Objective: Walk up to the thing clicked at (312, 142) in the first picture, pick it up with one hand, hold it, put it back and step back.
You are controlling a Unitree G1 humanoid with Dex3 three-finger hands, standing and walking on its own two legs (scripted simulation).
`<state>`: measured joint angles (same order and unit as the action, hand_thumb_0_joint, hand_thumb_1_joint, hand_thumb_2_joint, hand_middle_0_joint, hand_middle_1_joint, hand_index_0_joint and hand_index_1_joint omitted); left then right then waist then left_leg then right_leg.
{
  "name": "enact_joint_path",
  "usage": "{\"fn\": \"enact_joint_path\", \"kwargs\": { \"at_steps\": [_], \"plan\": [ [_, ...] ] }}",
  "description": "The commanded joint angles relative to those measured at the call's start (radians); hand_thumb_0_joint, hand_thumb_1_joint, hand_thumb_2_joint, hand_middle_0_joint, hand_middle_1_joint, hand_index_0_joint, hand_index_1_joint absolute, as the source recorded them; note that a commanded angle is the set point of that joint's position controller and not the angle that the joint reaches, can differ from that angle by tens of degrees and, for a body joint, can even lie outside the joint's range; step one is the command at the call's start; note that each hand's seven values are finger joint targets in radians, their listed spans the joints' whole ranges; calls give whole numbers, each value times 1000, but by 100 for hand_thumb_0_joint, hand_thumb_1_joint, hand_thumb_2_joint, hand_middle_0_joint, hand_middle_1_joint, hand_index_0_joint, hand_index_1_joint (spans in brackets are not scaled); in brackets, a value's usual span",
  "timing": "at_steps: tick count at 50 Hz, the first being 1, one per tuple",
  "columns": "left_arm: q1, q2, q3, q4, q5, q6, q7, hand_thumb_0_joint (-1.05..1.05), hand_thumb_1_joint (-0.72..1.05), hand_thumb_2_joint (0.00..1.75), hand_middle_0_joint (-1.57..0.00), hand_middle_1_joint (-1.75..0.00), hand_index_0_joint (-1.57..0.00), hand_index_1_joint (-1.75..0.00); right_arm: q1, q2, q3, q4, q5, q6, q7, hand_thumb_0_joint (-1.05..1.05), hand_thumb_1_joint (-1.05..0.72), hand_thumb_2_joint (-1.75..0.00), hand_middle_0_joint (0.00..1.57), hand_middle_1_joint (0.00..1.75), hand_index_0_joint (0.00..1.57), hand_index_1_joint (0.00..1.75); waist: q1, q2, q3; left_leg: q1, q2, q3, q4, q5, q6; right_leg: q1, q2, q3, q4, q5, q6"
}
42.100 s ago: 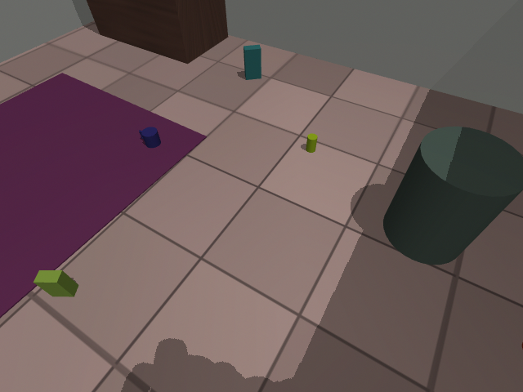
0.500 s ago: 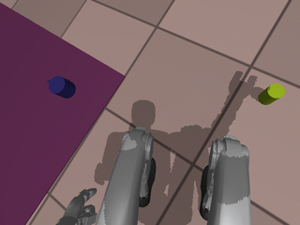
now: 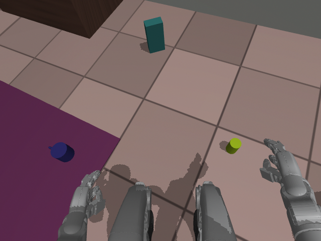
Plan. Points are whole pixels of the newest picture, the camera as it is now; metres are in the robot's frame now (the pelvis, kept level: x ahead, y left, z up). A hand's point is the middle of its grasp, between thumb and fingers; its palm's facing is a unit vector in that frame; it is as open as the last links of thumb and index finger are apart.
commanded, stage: home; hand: right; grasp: from above
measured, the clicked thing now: (233, 146) +0.51 -0.30 -0.55
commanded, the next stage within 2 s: none
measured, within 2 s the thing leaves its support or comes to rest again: neither
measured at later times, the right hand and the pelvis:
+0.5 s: hand (275, 193) +0.21 -0.18 +0.07, palm faces +0.10 +0.97 -0.21, open 7.4 cm; pelvis +0.05 +0.01 +0.11, yaw -2 degrees
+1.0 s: hand (275, 198) +0.20 -0.18 +0.07, palm faces +0.10 +0.97 -0.21, open 7.4 cm; pelvis +0.05 +0.01 +0.12, yaw -3 degrees
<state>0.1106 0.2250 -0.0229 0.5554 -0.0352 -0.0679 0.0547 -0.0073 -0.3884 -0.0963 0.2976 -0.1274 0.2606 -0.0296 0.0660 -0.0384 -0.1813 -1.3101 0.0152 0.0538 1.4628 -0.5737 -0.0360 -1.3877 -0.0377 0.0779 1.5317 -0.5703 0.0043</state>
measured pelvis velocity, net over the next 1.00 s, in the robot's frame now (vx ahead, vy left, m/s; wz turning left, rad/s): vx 0.05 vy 0.01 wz -0.04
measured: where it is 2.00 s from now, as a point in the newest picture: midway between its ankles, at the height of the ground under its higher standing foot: outside the picture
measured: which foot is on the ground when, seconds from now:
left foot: down 0.00-1.00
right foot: down 0.00-1.00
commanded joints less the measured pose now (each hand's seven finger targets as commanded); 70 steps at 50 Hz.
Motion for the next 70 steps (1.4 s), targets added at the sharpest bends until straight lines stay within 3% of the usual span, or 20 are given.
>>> {"fn": "enact_joint_path", "kwargs": {
  "at_steps": [1, 3, 10, 17, 23, 26, 29, 38, 43, 50, 56, 66, 67, 70],
  "plan": [
    [57, 148, 46, -109, -4, -70, 54, 0, 90, 90, -20, -30, -20, -30, -61, -135, -77, -279, 74, 17, -44, 0, -87, -89, 20, 30, 20, 30, 13, -111, -340, 268, -27, -17, -310, 100, 50, 501, 7, 54, -389, 28, -12],
    [75, 138, 35, -108, -2, -86, 73, 0, 90, 90, -20, -30, -20, -30, 11, -82, -55, -292, 103, 47, -47, 0, -89, -90, 20, 30, 20, 30, 19, -100, -303, 327, -29, -10, -352, 144, 48, 552, 3, 58, -434, 81, -8],
    [117, 116, 17, -137, 3, -135, 126, 0, 90, 90, -20, -30, -20, -30, 219, -2, -52, -420, 188, 117, -42, 0, -89, -89, 20, 30, 20, 30, 2, -62, -224, 568, -38, -4, -525, 271, 44, 674, 19, -9, -546, 253, -13],
    [130, 95, 22, -171, 13, -173, 149, 0, 90, 90, -20, -30, -20, -30, 438, 58, -15, -550, 193, 151, -31, 0, -90, -90, 20, 30, 20, 30, -12, -24, -130, 680, -47, 13, -635, 328, 40, 760, 30, -27, -638, 331, -14],
    [117, 101, 32, -186, 22, -199, 153, 0, 90, 90, -20, -30, -20, -30, 486, 70, -5, -607, 182, 153, -13, 0, -90, -90, 20, 30, 20, 30, -13, 10, -53, 694, -47, 24, -680, 281, 36, 784, 31, -34, -688, 292, -20],
    [114, 107, 35, -180, 25, -211, 152, 0, 90, 90, -20, -30, -20, -30, 477, 74, 10, -610, 178, 152, -1, 0, -90, -90, 20, 30, 20, 30, -12, 11, -33, 692, -44, 23, -689, 277, 35, 791, 34, -35, -695, 287, -21],
    [102, 110, 36, -179, 30, -223, 150, 0, 90, 90, -20, -30, -20, -30, 439, 74, 8, -595, 171, 147, 7, 0, -90, -90, 20, 30, 20, 30, -8, 13, 1, 669, -40, 23, -697, 207, 33, 783, 33, -33, -710, 209, -21],
    [94, 113, 36, -172, 31, -243, 146, 0, 90, 90, -20, -30, -20, -30, 463, 65, 4, -609, 168, 144, 11, 0, -90, -90, 20, 30, 20, 30, -26, -25, -37, 689, -38, 22, -686, 228, 34, 805, 35, -36, -710, 231, -14],
    [84, 110, 32, -172, 31, -248, 146, 0, 90, 90, -20, -30, -20, -30, 460, 65, 6, -606, 168, 143, 8, 0, -90, -90, 20, 30, 20, 30, -27, -18, -20, 679, -40, 23, -692, 197, 33, 790, 33, -30, -716, 194, -15],
    [100, 112, 35, -165, 32, -249, 150, 0, 90, 90, -20, -30, -20, -30, 466, 65, 3, -607, 176, 139, 6, 0, -90, -90, 20, 30, 20, 30, -23, 0, -60, 704, -40, 18, -685, 264, 31, 806, 34, -36, -692, 271, -17],
    [102, 113, 38, -156, 31, -251, 150, 0, 90, 90, -20, -30, -20, -30, 469, 63, -3, -601, 176, 139, 7, 0, -90, -90, 20, 30, 20, 30, -31, -6, -30, 694, -43, 20, -686, 226, 32, 795, 29, -30, -713, 231, -14],
    [107, 111, 40, -153, 30, -249, 152, 0, 90, 90, -20, -30, -20, -30, 472, 60, -3, -599, 173, 143, 7, 0, -89, -90, 20, 30, 20, 30, -27, 5, -41, 700, -36, 10, -692, 274, 28, 805, 33, -44, -689, 278, -17],
    [109, 111, 41, -151, 32, -250, 150, 0, 90, 90, -20, -30, -20, -30, 477, 75, 13, -585, 172, 143, 9, 0, -89, -89, 20, 29, 20, 29, -22, 0, -41, 702, -38, 12, -686, 271, 31, 809, 32, -40, -695, 279, -15],
    [103, 111, 40, -153, 31, -249, 151, 0, 90, 90, -20, -30, -20, -30, 455, 54, -5, -611, 171, 140, 7, 0, -90, -90, 20, 30, 20, 30, -31, -5, -27, 691, -39, 14, -691, 237, 31, 796, 31, -37, -703, 245, -15]
  ]
}}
